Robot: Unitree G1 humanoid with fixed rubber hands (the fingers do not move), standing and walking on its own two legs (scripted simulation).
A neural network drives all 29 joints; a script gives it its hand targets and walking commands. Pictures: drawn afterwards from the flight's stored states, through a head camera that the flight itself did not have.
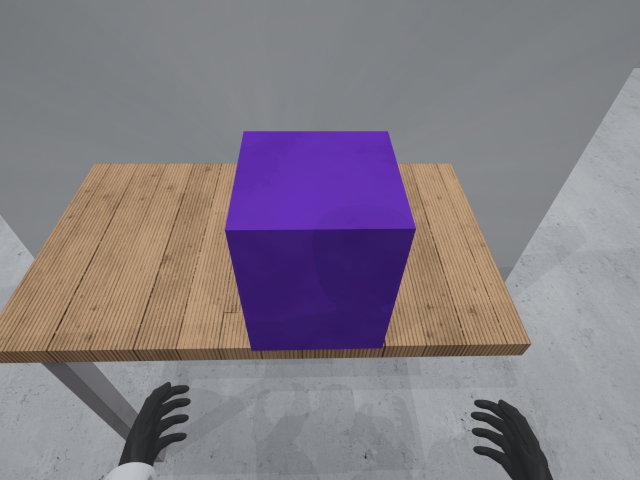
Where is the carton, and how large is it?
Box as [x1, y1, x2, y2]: [225, 131, 415, 350]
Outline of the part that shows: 244,131 230,200 225,232 251,350 381,347 415,230 415,226 387,131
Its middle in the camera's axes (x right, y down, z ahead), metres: +0.00 +0.01 +0.55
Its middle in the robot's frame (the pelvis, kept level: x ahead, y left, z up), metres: +0.39 +0.04 +0.07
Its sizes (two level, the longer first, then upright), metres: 0.195 0.187 0.254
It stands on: a table, 0.72 m high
